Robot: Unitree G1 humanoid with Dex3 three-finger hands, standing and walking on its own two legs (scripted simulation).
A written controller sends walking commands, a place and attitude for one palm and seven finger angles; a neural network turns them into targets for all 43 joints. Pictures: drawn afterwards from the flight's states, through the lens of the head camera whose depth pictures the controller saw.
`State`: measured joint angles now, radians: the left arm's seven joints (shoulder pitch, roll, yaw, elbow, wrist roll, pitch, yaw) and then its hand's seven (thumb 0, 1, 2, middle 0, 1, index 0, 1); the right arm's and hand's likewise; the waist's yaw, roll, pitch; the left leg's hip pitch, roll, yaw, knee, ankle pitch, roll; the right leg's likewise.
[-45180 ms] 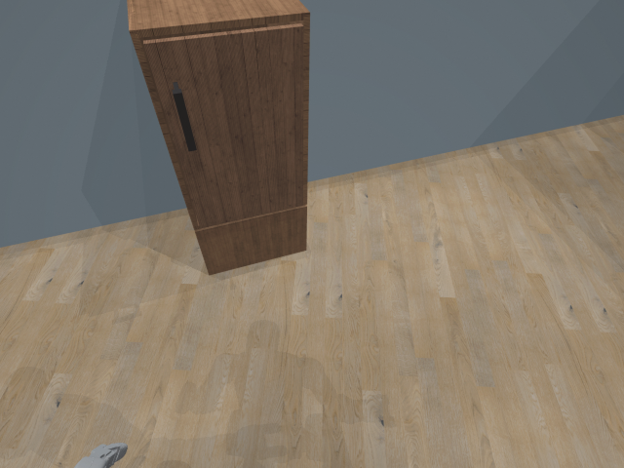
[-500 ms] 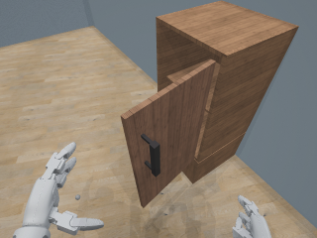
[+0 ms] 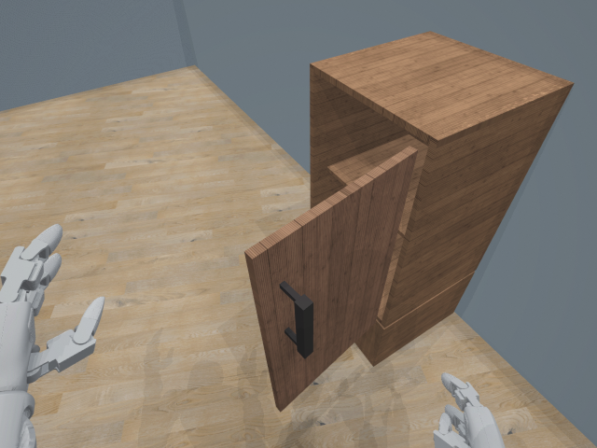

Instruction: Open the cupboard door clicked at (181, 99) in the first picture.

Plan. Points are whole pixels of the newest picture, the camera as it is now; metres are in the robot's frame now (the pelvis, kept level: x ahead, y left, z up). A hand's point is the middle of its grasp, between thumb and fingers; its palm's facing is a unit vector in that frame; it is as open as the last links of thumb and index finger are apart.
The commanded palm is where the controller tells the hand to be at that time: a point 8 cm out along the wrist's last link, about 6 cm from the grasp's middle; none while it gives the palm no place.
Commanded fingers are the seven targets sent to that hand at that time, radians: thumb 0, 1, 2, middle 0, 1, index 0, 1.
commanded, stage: draw the hand back to the body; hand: left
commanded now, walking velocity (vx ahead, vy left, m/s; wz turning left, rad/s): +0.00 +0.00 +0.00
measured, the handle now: (296, 320) +0.33 +0.06 -0.05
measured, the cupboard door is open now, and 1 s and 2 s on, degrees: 100 100 100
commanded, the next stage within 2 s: step back with the hand held close in 0.42 s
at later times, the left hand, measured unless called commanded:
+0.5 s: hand (77, 334) +0.17 +0.24 +0.16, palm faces +0.45 -0.79 -0.42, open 7.4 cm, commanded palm +0.13 +0.28 +0.17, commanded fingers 0.00 0.90 0.90 -0.20 -0.30 -0.20 -0.30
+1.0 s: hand (54, 349) +0.15 +0.25 +0.16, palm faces +0.34 -0.77 -0.54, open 7.4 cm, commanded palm +0.10 +0.29 +0.18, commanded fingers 0.00 0.90 0.90 -0.20 -0.30 -0.20 -0.30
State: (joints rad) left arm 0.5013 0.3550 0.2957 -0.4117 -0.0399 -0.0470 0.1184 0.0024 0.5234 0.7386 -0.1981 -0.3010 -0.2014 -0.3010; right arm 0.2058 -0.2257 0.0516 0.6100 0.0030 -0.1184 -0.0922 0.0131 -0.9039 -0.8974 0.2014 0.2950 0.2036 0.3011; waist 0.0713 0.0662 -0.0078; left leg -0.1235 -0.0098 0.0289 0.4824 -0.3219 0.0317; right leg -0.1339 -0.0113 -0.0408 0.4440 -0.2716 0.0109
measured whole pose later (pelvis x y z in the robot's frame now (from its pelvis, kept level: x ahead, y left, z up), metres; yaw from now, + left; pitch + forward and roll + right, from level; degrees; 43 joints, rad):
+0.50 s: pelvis -0.01 -0.02 +0.01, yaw +0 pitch -5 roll -1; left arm 0.48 0.34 0.33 -0.39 -0.05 -0.08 0.11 0.01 0.88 0.90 -0.21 -0.30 -0.22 -0.30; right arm 0.20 -0.23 0.03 0.66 0.00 -0.11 -0.08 0.01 -0.90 -0.90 0.20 0.29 0.20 0.30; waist 0.07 0.08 0.02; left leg -0.05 0.02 0.03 0.40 -0.27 0.01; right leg -0.06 0.02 -0.04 0.36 -0.22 -0.02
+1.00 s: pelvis -0.05 +0.00 +0.00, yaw -2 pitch +0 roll +0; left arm 0.56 0.44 0.40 -0.47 -0.04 -0.16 0.13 0.01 0.88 0.90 -0.22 -0.30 -0.22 -0.30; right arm 0.16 -0.24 -0.01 0.57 0.02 0.00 -0.10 0.01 -0.91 -0.90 0.20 0.29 0.20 0.30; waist 0.01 0.03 0.02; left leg -0.25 -0.01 0.07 0.46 -0.22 0.04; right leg -0.28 -0.01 0.00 0.43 -0.16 0.01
